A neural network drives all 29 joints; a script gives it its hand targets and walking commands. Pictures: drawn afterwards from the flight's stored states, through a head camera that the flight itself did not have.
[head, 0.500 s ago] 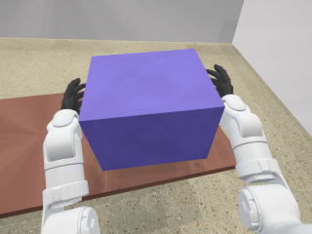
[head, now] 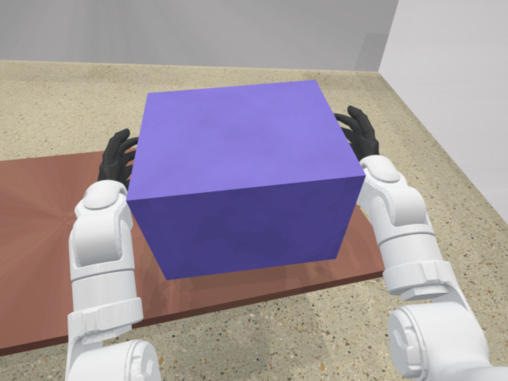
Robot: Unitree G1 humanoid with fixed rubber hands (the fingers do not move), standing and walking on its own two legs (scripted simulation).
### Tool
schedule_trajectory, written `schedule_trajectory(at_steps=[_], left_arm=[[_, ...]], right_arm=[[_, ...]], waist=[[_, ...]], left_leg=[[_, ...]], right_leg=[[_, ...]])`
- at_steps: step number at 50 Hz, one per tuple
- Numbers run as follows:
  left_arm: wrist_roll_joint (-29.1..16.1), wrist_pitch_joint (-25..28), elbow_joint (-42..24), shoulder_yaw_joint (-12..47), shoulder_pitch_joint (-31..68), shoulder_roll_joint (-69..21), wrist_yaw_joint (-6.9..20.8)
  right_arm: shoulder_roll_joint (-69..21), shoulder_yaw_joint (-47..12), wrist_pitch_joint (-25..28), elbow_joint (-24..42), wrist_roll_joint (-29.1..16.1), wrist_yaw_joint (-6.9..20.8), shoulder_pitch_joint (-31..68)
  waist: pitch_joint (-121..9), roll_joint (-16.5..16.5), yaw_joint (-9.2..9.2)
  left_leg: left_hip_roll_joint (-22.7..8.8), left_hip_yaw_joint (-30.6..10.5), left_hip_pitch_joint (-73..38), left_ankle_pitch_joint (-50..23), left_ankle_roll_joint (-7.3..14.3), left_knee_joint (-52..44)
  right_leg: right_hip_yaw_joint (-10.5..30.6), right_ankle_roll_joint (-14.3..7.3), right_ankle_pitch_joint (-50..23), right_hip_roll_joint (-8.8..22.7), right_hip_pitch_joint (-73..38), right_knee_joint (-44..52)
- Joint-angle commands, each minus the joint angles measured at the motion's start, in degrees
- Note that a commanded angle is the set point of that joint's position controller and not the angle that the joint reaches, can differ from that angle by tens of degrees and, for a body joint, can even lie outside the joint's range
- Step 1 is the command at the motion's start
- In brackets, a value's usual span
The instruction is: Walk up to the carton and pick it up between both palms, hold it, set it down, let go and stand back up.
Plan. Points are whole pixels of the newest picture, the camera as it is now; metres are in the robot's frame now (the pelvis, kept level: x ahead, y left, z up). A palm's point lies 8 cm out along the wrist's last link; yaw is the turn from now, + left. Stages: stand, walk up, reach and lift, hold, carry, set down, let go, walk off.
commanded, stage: hold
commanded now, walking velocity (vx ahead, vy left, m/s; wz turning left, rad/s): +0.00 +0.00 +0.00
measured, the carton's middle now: (243, 177) +0.38 +0.00 +0.17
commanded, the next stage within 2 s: none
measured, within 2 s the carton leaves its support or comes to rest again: neither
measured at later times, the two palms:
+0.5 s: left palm (115, 182) +0.35 +0.19 +0.19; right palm (362, 157) +0.36 -0.18 +0.21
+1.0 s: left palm (116, 183) +0.35 +0.19 +0.19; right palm (364, 158) +0.36 -0.18 +0.21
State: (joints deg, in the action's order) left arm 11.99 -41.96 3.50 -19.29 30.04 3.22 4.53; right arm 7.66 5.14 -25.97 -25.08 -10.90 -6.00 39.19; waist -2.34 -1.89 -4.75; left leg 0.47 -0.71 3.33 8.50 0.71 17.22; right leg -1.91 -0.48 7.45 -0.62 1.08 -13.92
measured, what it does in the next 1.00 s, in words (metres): stands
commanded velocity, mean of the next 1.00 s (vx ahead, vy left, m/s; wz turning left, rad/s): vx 0.00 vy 0.00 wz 0.00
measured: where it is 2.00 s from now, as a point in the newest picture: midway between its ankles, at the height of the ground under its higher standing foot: outside the picture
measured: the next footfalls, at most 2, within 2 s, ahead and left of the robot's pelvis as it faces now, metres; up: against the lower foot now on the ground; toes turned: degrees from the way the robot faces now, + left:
none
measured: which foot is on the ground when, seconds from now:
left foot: down 0.00-1.00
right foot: down 0.00-1.00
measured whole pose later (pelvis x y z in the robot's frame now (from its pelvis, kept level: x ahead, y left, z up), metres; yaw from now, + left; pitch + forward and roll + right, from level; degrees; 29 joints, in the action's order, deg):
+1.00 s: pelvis +0.00 +0.00 +0.00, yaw +0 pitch -6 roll -1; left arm 12.1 -42.5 4.2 -19.7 30.7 3.1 4.7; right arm 7.5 5.7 -26.4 -25.6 -10.7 -5.8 39.6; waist -2.2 -2.0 -4.7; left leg 0.5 -0.5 3.1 8.2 0.7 16.8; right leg -1.7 -0.6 7.5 -0.7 1.1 -14.1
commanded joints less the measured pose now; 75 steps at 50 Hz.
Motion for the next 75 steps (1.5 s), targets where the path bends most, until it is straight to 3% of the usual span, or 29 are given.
schedule_trajectory(at_steps=[1, 3, 6, 9, 11, 14, 19, 22, 26, 29, 30, 32, 35, 36, 38, 41, 42, 44, 48, 50, 52, 56, 59, 61, 66, 71, 73, 75], left_arm=[[-8.8, 3.6, -10.8, 25.9, 40.3, -21.4, 8.1], [-7.9, 2.9, -8.5, 24.4, 40.4, -21.3, 8.5], [-9.3, 3.8, -10.5, 26.2, 42.7, -21.5, 7.9], [-8.7, 3.8, -6.2, 24.5, 42.6, -21.7, 7.7], [-8.1, 3.5, -4.6, 23.9, 42.0, -21.6, 7.9], [-8.0, 3.4, -5.4, 23.0, 40.9, -21.4, 8.2], [-8.1, 3.9, -7.5, 24.6, 41.4, -21.7, 8.9], [-7.3, 3.5, -6.4, 23.6, 42.1, -20.6, 8.8], [-8.9, 3.6, -7.7, 25.8, 41.9, -22.4, 8.3], [-8.6, 3.8, -7.4, 24.9, 42.3, -21.9, 8.2], [-9.4, 3.9, -8.0, 26.1, 40.8, -22.9, 8.1], [-9.1, 3.9, -9.1, 25.6, 40.8, -22.2, 7.9], [-7.8, 3.6, -7.5, 23.8, 41.2, -21.0, 8.2], [-7.9, 3.5, -8.2, 24.3, 40.6, -21.6, 8.1], [-8.1, 3.2, -9.1, 25.3, 39.4, -21.3, 8.1], [-7.7, 2.9, -7.7, 23.0, 39.4, -20.1, 8.7], [-8.4, 3.1, -8.9, 24.4, 39.2, -20.5, 9.0], [-9.1, 3.5, -9.5, 25.4, 39.5, -21.0, 8.7], [-7.8, 3.2, -7.3, 24.5, 40.4, -20.9, 8.4], [-9.2, 3.2, -9.6, 26.2, 42.0, -21.7, 8.3], [-8.3, 3.2, -6.4, 24.2, 42.5, -21.0, 8.1], [-8.6, 3.4, -5.8, 24.3, 42.6, -21.6, 8.4], [-8.5, 3.4, -5.3, 23.9, 42.5, -22.0, 8.5], [-9.2, 3.8, -6.9, 25.4, 43.3, -22.5, 8.4], [-7.5, 3.4, -5.7, 23.2, 42.2, -21.1, 8.9], [-8.2, 3.8, -9.9, 25.5, 41.2, -21.6, 8.3], [-7.9, 3.4, -7.4, 24.5, 39.3, -21.0, 8.6], [-8.2, 3.4, -9.1, 25.1, 40.3, -21.3, 8.4]], right_arm=[[-25.6, -19.0, 2.6, 13.6, -6.1, 8.6, 34.8], [-25.1, -17.8, 2.6, 13.6, -5.5, 9.0, 36.2], [-26.6, -18.8, 3.2, 15.3, -5.8, 9.2, 38.1], [-27.1, -18.3, 3.2, 13.6, -4.8, 9.7, 39.4], [-27.1, -17.6, 3.0, 12.2, -4.4, 9.5, 38.6], [-27.2, -18.8, 3.2, 13.2, -5.1, 9.0, 38.3], [-27.6, -19.0, 3.2, 13.5, -5.6, 8.2, 37.0], [-26.1, -17.6, 2.6, 9.9, -5.0, 8.6, 36.3], [-26.8, -18.4, 3.6, 14.4, -5.6, 8.9, 38.1], [-26.4, -18.0, 3.1, 12.5, -5.1, 9.3, 37.1], [-26.9, -19.0, 3.6, 15.1, -5.5, 9.3, 37.2], [-25.8, -19.5, 3.1, 14.1, -5.8, 9.1, 36.9], [-26.3, -18.2, 3.1, 13.7, -5.1, 9.3, 37.4], [-26.7, -19.0, 3.2, 13.3, -5.3, 9.3, 36.8], [-26.2, -19.4, 3.3, 15.1, -6.1, 8.5, 35.4], [-26.1, -19.2, 2.6, 14.2, -5.9, 8.3, 36.2], [-27.2, -20.3, 2.8, 15.8, -6.2, 8.2, 36.0], [-26.9, -20.4, 3.0, 17.7, -6.8, 7.9, 36.7], [-25.7, -18.2, 2.4, 12.6, -5.3, 8.6, 35.6], [-26.9, -18.7, 2.9, 14.5, -5.7, 9.0, 36.8], [-26.3, -17.2, 2.5, 11.7, -4.6, 9.1, 37.3], [-26.7, -18.1, 2.9, 12.7, -4.8, 9.2, 39.3], [-27.5, -17.3, 3.0, 12.2, -4.5, 9.1, 38.7], [-27.3, -17.9, 3.2, 12.4, -4.8, 9.0, 38.2], [-26.8, -17.7, 3.2, 12.1, -5.1, 8.9, 38.0], [-26.7, -19.1, 3.2, 13.5, -6.3, 8.7, 35.9], [-25.7, -18.8, 2.8, 13.2, -5.4, 8.7, 35.6], [-26.1, -18.6, 3.0, 14.7, -5.6, 8.8, 35.7]], waist=[[-18.6, 4.7, -0.7], [-17.1, 4.0, -0.24], [-21.5, 3.8, 0.06], [-19.6, 2.2, 0.98], [-18.7, 2.3, 0.32], [-20.4, 0.7, 0.87], [-21.2, 3.1, -0.47], [-16.6, 3.5, -0.23], [-20.6, 4.6, -0.73], [-19.6, 3.7, -0.47], [-21.7, 3.6, -0.53], [-20.8, 3.0, -0.11], [-18.7, 2.0, 0.45], [-18.4, 2.6, 0.77], [-20.3, 2.9, -0.45], [-18.3, 1.2, 0.43], [-21.1, 0.9, -0.15], [-22.6, 2.3, -0.08], [-16.3, 4.3, 0.11], [-19.5, 4.1, -0.47], [-18.2, 3.3, -0.3], [-20.2, 1.8, 0.37], [-19.6, 2.1, -0.21], [-20.9, 2.8, -0.79], [-19.1, 2.8, 0.01], [-20.0, 4.6, -0.47], [-18.3, 2.8, -0.51], [-19.2, 3.3, -0.38]], left_leg=[[1.8, 1.8, -4.3, -14.7, -3.6, -0.7], [1.5, 1.7, -2.6, -9.1, -3.0, -2.4], [1.4, 1.6, -2.5, -9.9, -2.5, -1.9], [1.7, 1.9, -2.4, -7.8, -2.1, -2.5], [1.8, 1.8, -1.9, -6.4, -1.8, -2.8], [1.9, 2.1, -2.1, -8.7, -1.5, -2.2], [2.3, 2.2, -2.7, -10.0, -2.4, -1.7], [1.8, 2.0, -1.6, -8.6, -2.9, -2.6], [1.6, 1.7, -4.0, -11.9, -3.3, -1.4], [1.5, 1.7, -3.6, -8.4, -2.7, -2.2], [1.4, 1.4, -4.2, -11.4, -2.7, -1.5], [1.7, 1.3, -4.5, -14.5, -3.0, -0.9], [1.7, 1.9, -3.2, -9.2, -2.3, -2.3], [1.7, 1.9, -2.7, -11.2, -2.4, -2.0], [2.0, 1.8, -4.6, -14.8, -2.7, -0.7], [2.3, 2.1, -3.5, -11.8, -2.1, -1.7], [2.4, 2.1, -3.7, -12.3, -2.1, -1.3], [2.4, 1.9, -4.1, -14.3, -2.6, -0.6], [1.7, 2.0, -2.5, -8.1, -2.7, -2.5], [1.7, 2.0, -3.0, -9.3, -2.5, -2.0], [1.7, 2.1, -2.7, -7.4, -2.4, -2.4], [1.7, 2.0, -2.4, -8.7, -2.2, -2.1], [1.8, 2.0, -1.2, -5.6, -1.9, -3.0], [1.7, 2.0, -3.1, -9.1, -2.4, -2.2], [2.0, 2.3, -2.0, -8.2, -2.1, -2.4], [1.7, 1.9, -5.4, -15.9, -3.4, -0.4], [1.7, 1.7, -4.3, -13.0, -3.1, -1.2], [1.5, 1.9, -4.3, -13.1, -2.9, -1.3]], right_leg=[[-1.1, 1.1, -13.4, -2.4, -6.6, -1.3], [-1.0, 0.9, -8.1, -1.9, -6.3, -0.3], [-1.0, 1.1, -9.6, -2.1, -6.3, -1.2], [-1.1, 1.4, -7.6, -2.1, -5.4, -0.6], [-0.3, 1.5, -8.1, -1.6, -5.7, -0.5], [-0.4, 2.1, -11.1, -1.7, -7.5, -0.6], [-0.2, 2.1, -13.8, -1.4, -8.7, -1.2], [-0.9, 1.4, -9.7, -1.8, -6.4, -0.6], [-1.1, 1.2, -11.4, -2.0, -6.6, -0.9], [-0.9, 1.2, -8.3, -2.0, -5.2, -0.4], [-1.0, 1.2, -11.3, -2.2, -6.3, -0.8], [-0.9, 1.3, -13.6, -2.4, -6.7, -1.4], [-0.9, 1.6, -9.3, -2.0, -6.0, -0.4], [-0.8, 1.6, -11.8, -1.9, -6.8, -1.0], [-0.6, 1.9, -16.4, -2.0, -8.0, -1.4], [-0.6, 1.9, -14.2, -1.7, -7.7, -0.8], [-0.2, 2.1, -16.5, -1.7, -9.5, -1.2], [-0.6, 2.0, -17.6, -1.9, -9.5, -1.7], [-0.8, 1.2, -8.1, -1.8, -5.2, -0.1], [-0.9, 1.1, -9.6, -1.9, -6.3, -0.7], [-0.9, 1.2, -8.1, -1.8, -5.0, -0.3], [-0.8, 1.6, -10.0, -1.8, -6.2, -1.0], [-0.5, 1.6, -8.2, -1.6, -6.8, -0.7], [-0.6, 1.5, -10.5, -1.7, -6.2, -0.8], [-0.3, 1.7, -10.6, -1.4, -7.5, -0.5], [-1.1, 1.4, -14.8, -2.2, -6.9, -1.2], [-1.0, 1.5, -12.4, -2.3, -6.8, -0.6], [-1.1, 1.4, -12.3, -2.3, -6.8, -0.8]])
